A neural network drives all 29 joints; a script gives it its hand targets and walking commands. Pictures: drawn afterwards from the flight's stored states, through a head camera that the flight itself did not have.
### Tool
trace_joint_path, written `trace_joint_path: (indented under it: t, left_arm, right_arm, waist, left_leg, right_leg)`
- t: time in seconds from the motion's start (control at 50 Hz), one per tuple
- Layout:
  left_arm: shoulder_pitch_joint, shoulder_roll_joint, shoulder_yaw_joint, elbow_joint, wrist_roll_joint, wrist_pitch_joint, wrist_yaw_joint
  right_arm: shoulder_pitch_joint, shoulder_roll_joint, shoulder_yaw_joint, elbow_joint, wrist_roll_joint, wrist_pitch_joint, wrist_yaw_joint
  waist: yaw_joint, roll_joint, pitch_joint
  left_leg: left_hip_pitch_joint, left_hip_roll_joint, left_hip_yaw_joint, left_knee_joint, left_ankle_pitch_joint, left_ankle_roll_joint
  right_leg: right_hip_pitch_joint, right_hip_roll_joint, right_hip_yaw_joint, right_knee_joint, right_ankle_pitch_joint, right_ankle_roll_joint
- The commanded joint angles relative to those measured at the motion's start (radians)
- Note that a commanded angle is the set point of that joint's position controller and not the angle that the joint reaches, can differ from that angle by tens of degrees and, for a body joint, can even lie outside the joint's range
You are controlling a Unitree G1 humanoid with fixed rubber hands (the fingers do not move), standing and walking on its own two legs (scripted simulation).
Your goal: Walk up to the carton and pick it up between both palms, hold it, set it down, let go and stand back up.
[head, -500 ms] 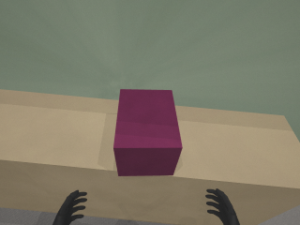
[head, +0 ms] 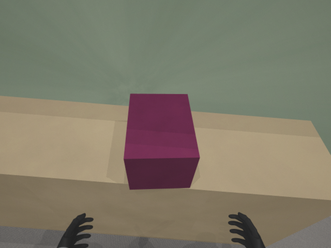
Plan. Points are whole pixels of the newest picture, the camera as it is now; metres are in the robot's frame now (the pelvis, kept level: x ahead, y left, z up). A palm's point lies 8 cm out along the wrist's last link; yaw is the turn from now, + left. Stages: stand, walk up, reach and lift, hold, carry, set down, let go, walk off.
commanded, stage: let go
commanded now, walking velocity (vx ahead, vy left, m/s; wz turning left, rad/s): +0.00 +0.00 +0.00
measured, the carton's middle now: (159, 140) +0.44 +0.02 -0.03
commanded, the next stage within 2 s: stand in 0.46 s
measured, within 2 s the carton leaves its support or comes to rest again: neither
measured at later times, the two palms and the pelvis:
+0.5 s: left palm (69, 244) +0.16 +0.23 -0.09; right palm (259, 247) +0.15 -0.23 -0.08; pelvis +0.00 +0.00 +0.00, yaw -1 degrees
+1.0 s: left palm out of the picture +0.13 +0.23 -0.11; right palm out of the picture +0.00 -0.25 -0.14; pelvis +0.00 +0.01 -0.01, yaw -7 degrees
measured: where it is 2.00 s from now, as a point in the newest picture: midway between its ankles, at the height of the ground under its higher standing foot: outside the picture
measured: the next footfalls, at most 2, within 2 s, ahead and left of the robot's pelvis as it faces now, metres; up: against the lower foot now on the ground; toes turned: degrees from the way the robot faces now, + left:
none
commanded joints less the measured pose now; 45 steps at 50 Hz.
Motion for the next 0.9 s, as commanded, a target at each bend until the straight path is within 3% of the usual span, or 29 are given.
trace_joint_path:
  t: [0.0,0.08,0.22,0.44,0.46,0.48,0.54,0.58,0.66,0.7,0.78,0.82,0.88]
  left_arm:
    - [-0.074,0.093,0.031,-0.130,0.001,-0.025,0.006]
    - [-0.060,0.084,0.034,-0.113,0.002,-0.021,0.001]
    - [-0.078,0.077,0.027,-0.121,0.001,-0.015,0.007]
    - [-0.071,0.087,0.038,-0.120,0.009,-0.025,0.001]
    - [0.045,0.124,0.054,-0.045,0.072,-0.094,-0.003]
    - [0.073,0.134,0.058,-0.021,0.059,-0.119,-0.008]
    - [0.012,0.092,0.049,-0.026,0.032,-0.150,-0.017]
    - [0.016,0.100,0.051,-0.020,0.033,-0.149,-0.018]
    - [0.034,0.108,0.053,-0.022,0.036,-0.147,-0.016]
    - [0.072,0.093,0.047,-0.007,0.035,-0.147,-0.011]
    - [0.109,0.083,0.041,-0.004,0.035,-0.148,-0.011]
    - [0.111,0.081,0.037,0.002,0.036,-0.149,-0.008]
    - [0.118,0.106,0.040,0.009,0.034,-0.154,-0.001]
  right_arm:
    - [-0.063,-0.112,-0.038,-0.100,-0.001,-0.037,0.000]
    - [-0.053,-0.112,-0.032,-0.089,-0.002,-0.044,-0.001]
    - [-0.062,-0.119,-0.037,-0.095,-0.003,-0.041,0.004]
    - [-0.049,-0.130,-0.027,-0.083,0.006,-0.054,0.002]
    - [0.014,-0.208,-0.059,-0.032,-0.020,0.087,-0.017]
    - [0.069,-0.224,-0.060,-0.035,-0.029,0.151,-0.020]
    - [0.045,-0.211,-0.061,-0.052,-0.026,0.195,-0.009]
    - [0.033,-0.190,-0.053,-0.041,-0.018,0.195,-0.002]
    - [0.057,-0.205,-0.056,-0.022,-0.025,0.194,0.002]
    - [0.097,-0.205,-0.054,-0.005,-0.029,0.193,0.000]
    - [0.113,-0.206,-0.045,0.021,-0.024,0.187,-0.009]
    - [0.101,-0.226,-0.050,0.021,-0.028,0.188,-0.015]
    - [0.122,-0.208,-0.044,0.037,-0.019,0.182,-0.018]
  waist:
    - [-0.003,0.027,-0.087]
    - [-0.004,0.022,-0.090]
    - [-0.001,0.031,-0.087]
    - [0.002,0.019,-0.102]
    - [0.016,0.137,-0.070]
    - [-0.012,0.109,-0.127]
    - [-0.027,-0.007,-0.160]
    - [-0.019,-0.011,-0.128]
    - [-0.023,-0.043,-0.138]
    - [-0.024,-0.029,-0.116]
    - [-0.010,0.123,-0.119]
    - [-0.011,0.089,-0.124]
    - [-0.016,-0.010,-0.134]
  left_leg:
    - [0.111,0.003,0.004,-0.014,0.191,-0.034]
    - [0.123,0.001,0.003,-0.011,0.208,-0.035]
    - [0.112,0.000,0.010,-0.021,0.161,-0.031]
    - [0.128,-0.005,0.005,0.004,0.225,-0.031]
    - [0.055,0.136,-0.042,0.067,0.332,-0.009]
    - [0.012,0.142,-0.052,0.085,0.285,0.012]
    - [-0.060,0.110,-0.017,0.116,0.030,0.018]
    - [-0.102,0.089,0.004,0.126,-0.069,0.009]
    - [-0.102,0.092,-0.004,0.150,-0.056,0.021]
    - [-0.109,0.099,-0.017,0.125,-0.075,0.030]
    - [-0.141,0.160,-0.074,0.018,-0.050,0.073]
    - [-0.158,0.167,-0.057,0.015,-0.062,0.079]
    - [-0.126,0.117,-0.003,0.065,-0.096,0.055]
  right_leg:
    - [-0.116,-0.006,-0.025,-0.075,0.088,-0.015]
    - [-0.110,-0.006,-0.022,-0.074,0.123,-0.009]
    - [-0.114,-0.010,-0.018,-0.074,0.078,-0.012]
    - [-0.097,-0.013,-0.011,-0.061,0.183,-0.004]
    - [-0.197,-0.075,0.062,0.033,0.260,0.004]
    - [-0.133,-0.080,0.060,0.067,0.261,0.004]
    - [-0.173,-0.075,0.090,0.107,0.303,-0.017]
    - [-0.217,-0.080,0.112,0.086,0.274,-0.026]
    - [-0.270,-0.085,0.153,0.091,0.230,-0.045]
    - [-0.300,-0.080,0.162,0.100,0.176,-0.047]
    - [-0.269,-0.025,0.104,0.178,0.080,-0.023]
    - [-0.246,-0.029,0.104,0.171,0.101,-0.020]
    - [-0.266,-0.056,0.155,0.129,0.170,-0.032]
